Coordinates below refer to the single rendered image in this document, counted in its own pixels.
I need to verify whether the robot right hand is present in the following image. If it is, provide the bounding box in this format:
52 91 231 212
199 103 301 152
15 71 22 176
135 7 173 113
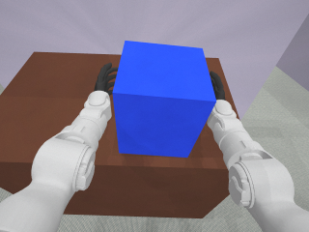
210 71 226 101

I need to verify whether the robot right upper arm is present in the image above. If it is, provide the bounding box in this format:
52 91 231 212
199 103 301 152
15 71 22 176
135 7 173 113
228 159 309 232

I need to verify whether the left robot forearm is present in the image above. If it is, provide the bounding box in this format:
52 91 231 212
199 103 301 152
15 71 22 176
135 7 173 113
31 90 112 179

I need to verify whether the pedestal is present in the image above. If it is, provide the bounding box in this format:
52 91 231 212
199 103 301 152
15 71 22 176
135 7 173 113
0 51 239 218

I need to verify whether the right robot forearm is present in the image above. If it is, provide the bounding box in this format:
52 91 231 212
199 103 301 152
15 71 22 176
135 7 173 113
207 100 295 198

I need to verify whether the carton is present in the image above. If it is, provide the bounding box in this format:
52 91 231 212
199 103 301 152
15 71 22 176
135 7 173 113
112 41 216 158

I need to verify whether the robot left hand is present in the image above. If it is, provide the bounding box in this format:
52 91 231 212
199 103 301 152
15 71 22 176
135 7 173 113
94 62 119 96

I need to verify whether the robot left upper arm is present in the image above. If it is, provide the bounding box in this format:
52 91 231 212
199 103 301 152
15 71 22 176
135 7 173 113
0 137 96 232

